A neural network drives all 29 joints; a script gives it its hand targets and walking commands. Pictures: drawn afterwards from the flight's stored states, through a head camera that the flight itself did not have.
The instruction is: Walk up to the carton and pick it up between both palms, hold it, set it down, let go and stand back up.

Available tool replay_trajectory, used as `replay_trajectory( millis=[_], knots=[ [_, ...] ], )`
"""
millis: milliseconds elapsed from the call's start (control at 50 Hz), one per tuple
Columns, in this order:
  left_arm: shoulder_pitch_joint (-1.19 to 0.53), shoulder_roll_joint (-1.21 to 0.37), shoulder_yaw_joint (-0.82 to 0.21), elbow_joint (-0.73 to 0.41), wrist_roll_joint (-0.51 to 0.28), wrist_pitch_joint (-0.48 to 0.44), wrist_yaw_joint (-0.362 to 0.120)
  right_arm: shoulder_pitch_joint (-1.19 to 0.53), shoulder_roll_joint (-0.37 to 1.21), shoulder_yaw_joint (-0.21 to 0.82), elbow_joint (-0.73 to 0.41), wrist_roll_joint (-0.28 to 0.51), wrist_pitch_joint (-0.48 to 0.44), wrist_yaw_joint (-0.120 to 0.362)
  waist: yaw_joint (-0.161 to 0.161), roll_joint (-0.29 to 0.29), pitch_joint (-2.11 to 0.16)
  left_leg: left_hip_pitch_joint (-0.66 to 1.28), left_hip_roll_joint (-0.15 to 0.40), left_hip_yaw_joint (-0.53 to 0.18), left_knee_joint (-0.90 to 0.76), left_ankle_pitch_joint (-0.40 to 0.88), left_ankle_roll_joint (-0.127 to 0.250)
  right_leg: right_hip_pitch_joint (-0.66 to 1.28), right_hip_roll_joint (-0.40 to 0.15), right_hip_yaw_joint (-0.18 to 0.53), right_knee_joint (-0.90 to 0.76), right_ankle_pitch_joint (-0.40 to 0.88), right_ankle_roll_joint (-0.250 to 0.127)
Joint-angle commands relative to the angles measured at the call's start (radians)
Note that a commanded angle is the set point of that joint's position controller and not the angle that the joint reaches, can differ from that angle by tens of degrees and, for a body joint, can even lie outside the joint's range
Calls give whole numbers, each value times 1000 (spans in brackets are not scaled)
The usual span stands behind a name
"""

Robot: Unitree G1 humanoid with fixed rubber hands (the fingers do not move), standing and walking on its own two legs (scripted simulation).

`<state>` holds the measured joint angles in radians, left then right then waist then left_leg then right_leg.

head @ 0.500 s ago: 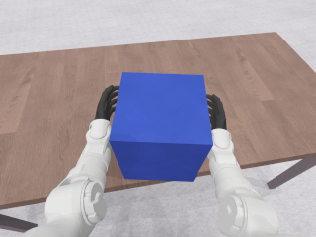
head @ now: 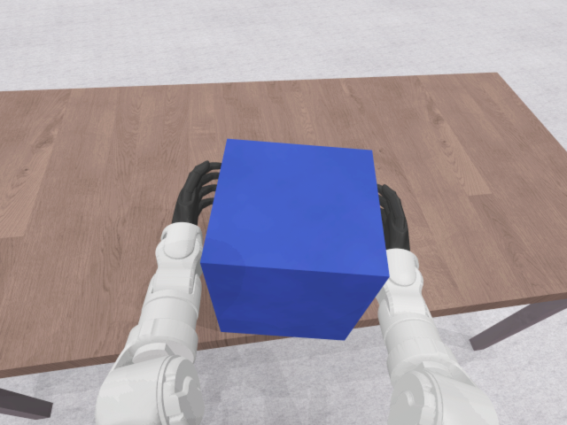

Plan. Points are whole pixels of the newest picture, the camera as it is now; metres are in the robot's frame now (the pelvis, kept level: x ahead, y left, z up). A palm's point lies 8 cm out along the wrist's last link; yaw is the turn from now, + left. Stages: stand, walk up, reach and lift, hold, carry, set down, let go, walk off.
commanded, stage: reach and lift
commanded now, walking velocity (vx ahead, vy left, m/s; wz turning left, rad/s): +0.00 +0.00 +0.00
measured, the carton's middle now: (290, 248) +0.37 +0.00 +0.00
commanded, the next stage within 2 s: none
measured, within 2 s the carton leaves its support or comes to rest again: leaves its support in 0.72 s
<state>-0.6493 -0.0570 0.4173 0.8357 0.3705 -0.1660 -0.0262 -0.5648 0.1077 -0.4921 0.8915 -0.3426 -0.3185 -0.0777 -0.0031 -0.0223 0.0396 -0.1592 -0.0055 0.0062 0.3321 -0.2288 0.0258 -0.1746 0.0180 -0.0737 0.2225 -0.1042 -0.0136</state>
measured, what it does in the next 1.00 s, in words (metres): stands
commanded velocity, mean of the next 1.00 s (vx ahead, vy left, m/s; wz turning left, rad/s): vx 0.00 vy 0.00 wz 0.00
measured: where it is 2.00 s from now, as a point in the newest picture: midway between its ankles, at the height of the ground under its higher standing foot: outside the picture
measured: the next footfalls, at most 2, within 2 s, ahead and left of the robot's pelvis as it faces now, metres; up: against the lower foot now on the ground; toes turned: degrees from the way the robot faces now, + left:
none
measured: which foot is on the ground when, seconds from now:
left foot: down 0.00-1.00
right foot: down 0.00-1.00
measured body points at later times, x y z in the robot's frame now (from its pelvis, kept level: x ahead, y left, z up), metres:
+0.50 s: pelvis +0.01 +0.00 +0.00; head +0.04 +0.02 +0.45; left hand +0.40 +0.15 +0.05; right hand +0.37 -0.16 +0.04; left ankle -0.04 +0.09 -0.75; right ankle +0.00 -0.11 -0.75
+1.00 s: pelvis -0.02 -0.01 +0.00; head -0.02 +0.01 +0.45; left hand +0.37 +0.14 +0.09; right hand +0.35 -0.16 +0.06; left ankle -0.04 +0.09 -0.75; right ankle +0.00 -0.11 -0.75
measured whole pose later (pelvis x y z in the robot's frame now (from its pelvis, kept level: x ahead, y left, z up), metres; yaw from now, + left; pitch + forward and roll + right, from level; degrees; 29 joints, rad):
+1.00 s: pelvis -0.02 -0.01 +0.00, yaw +2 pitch -1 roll -1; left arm -0.63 -0.05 0.29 0.76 0.31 -0.03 0.02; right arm -0.51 0.04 -0.30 0.91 -0.13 -0.29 -0.15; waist -0.02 -0.02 0.01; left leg -0.11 0.00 0.01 0.31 -0.18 0.02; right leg -0.09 0.01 -0.11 0.17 -0.06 -0.02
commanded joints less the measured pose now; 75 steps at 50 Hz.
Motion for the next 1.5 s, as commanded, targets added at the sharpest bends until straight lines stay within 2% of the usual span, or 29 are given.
replay_trajectory(
  millis=[0, 60, 100, 180, 220, 320, 400, 460, 520, 580, 620, 700, 760, 780, 800, 880, 940, 1000, 1020, 1100, 1160, 1180, 1200, 1220, 1260, 1320, 1400, 1440, 1480],
  knots=[
    [-315, -497, -243, -37, 34, 28, -77, -338, 452, 285, -34, -64, -47, 117, -8, 70, -426, -30, 3, 59, -10, 433, -93, 376, 6, -11, 62, 315, -5],
    [-293, -472, -235, 0, 37, 31, -83, -369, 464, 307, -22, -44, -48, 111, -2, 38, -376, -79, -16, 60, -24, 394, -85, 415, -1, 0, 64, 368, 2],
    [-277, -507, -229, -11, 53, 45, -87, -333, 462, 318, -24, -47, -37, 120, -11, 47, -349, -72, -10, 61, -46, 343, -81, 387, 3, -7, 61, 289, 8],
    [-284, -499, -259, -20, 31, 59, -89, -356, 481, 333, -12, -38, -35, 115, 5, 27, -403, -58, -3, 64, -34, 377, -78, 390, -9, -5, 61, 324, -7],
    [-303, -498, -268, -29, 35, 65, -83, -365, 484, 355, -28, -26, -37, 115, -7, 73, -392, -43, -3, 60, -21, 395, -90, 381, -5, -20, 64, 319, -2],
    [-255, -511, -293, -57, 25, 70, -91, -332, 451, 385, -41, 17, -41, 104, -14, 75, -375, -17, -4, 56, -18, 460, -105, 409, -4, -5, 62, 380, -1],
    [-278, -499, -309, -60, 17, 83, -101, -344, 445, 403, -59, 11, -31, 102, -18, 45, -381, -28, -4, 63, -31, 394, -92, 417, -11, -11, 55, 375, 4],
    [-288, -535, -344, -100, -7, 71, -92, -366, 462, 438, -97, 38, -52, 100, -11, 34, -444, -20, -4, 44, -19, 461, -97, 438, 0, 0, 65, 424, 5],
    [-334, -543, -404, -109, -44, 53, -87, -391, 467, 452, -114, 41, -65, 99, -39, 49, -457, -2, 6, 44, -11, 508, -115, 425, 8, -25, 68, 430, -9],
    [-356, -545, -400, -109, -38, 41, -68, -427, 438, 471, -100, 70, -86, 89, -17, 69, -483, 7, -3, 39, 13, 517, -118, 407, 9, -12, 57, 389, -8],
    [-356, -541, -448, -110, -56, 38, -65, -441, 428, 476, -97, 83, -98, 80, -45, 61, -481, 12, 14, 25, 16, 532, -128, 407, 4, -21, 59, 433, -3],
    [-388, -568, -437, -131, -52, 6, -65, -454, 460, 520, -128, 101, -115, 74, -24, 53, -544, -6, -2, 30, 14, 536, -114, 464, -10, -9, 76, 541, -1],
    [-389, -568, -441, -106, -50, 8, -70, -484, 446, 525, -138, 102, -108, 68, -40, 19, -506, 4, 0, 27, -12, 441, -101, 436, -5, -11, 49, 435, 12],
    [-405, -566, -427, -91, -35, 16, -74, -489, 429, 524, -120, 98, -99, 69, -20, 43, -486, 9, 1, 25, -9, 414, -96, 419, -6, -5, 38, 374, -1],
    [-387, -567, -429, -99, -54, 21, -76, -488, 444, 542, -121, 104, -90, 67, -15, 11, -479, 16, 8, 27, -22, 424, -91, 414, -3, -9, 38, 389, -2],
    [-390, -566, -442, -110, -46, 84, -92, -490, 451, 562, -114, 127, -54, 67, -9, 14, -472, 53, 1, 33, -40, 378, -78, 396, 5, -12, 8, 313, -3],
    [-395, -586, -452, -122, -67, 141, -101, -515, 407, 556, -153, 158, -14, 68, -39, 19, -415, 73, -4, 31, -51, 310, -75, 348, -2, -8, -5, 198, 0],
    [-412, -553, -439, -179, -88, 212, -108, -546, 409, 573, -199, 212, 38, 59, -18, -2, -383, 99, -12, 25, -56, 275, -66, 344, 12, -8, -11, 151, 18],
    [-414, -569, -443, -193, -101, 230, -112, -569, 429, 582, -235, 216, 62, 55, -41, -8, -403, 94, -10, 16, -68, 213, -50, 340, -10, -11, -16, 115, 16],
    [-457, -553, -441, -230, -103, 313, -123, -624, 407, 584, -304, 244, 116, 60, -25, -17, -320, 70, -19, 29, -81, 132, -37, 317, -6, -19, -14, 5, 18],
    [-464, -578, -471, -295, -115, 378, -125, -656, 388, 554, -361, 248, 139, 64, -83, 35, -323, 114, -26, 35, -75, 135, -52, 277, -3, -30, -20, -10, 11],
    [-471, -555, -443, -277, -91, 394, -129, -656, 386, 548, -315, 246, 159, 64, -62, 42, -289, 93, -26, 32, -75, 106, -45, 261, -11, -18, -22, -60, 9],
    [-442, -547, -431, -274, -89, 414, -134, -643, 382, 539, -334, 238, 166, 65, -59, 9, -277, 91, -24, 36, -84, 108, -43, 293, -9, -26, -20, -38, 10],
    [-432, -540, -439, -304, -91, 429, -137, -636, 381, 528, -354, 242, 170, 61, -75, 43, -296, 116, -29, 38, -80, 107, -46, 301, -12, -32, -16, -40, 13],
    [-430, -508, -386, -312, -61, 462, -149, -651, 377, 525, -354, 238, 187, 60, -44, 2, -284, 84, -35, 45, -92, 86, -23, 329, -10, -34, -14, -30, 27],
    [-376, -475, -332, -344, -28, 507, -158, -627, 361, 542, -383, 252, 216, 67, -36, -36, -224, 82, -41, 56, -96, 90, -13, 352, -13, -21, -6, 25, 39],
    [-399, -494, -394, -490, -62, 524, -159, -606, 349, 576, -437, 294, 198, 64, -45, 0, -342, 153, -30, 50, -59, 248, -30, 396, 7, -29, 28, 174, 28],
    [-407, -536, -482, -557, -99, 525, -145, -591, 353, 624, -437, 322, 192, 57, -78, 8, -358, 197, -20, 36, -20, 343, -51, 363, 16, -50, 35, 201, 18],
    [-374, -520, -494, -564, -105, 544, -138, -584, 348, 652, -461, 333, 202, 52, -70, -2, -343, 210, -23, 32, -14, 338, -50, 369, 17, -53, 29, 186, 25]
  ],
)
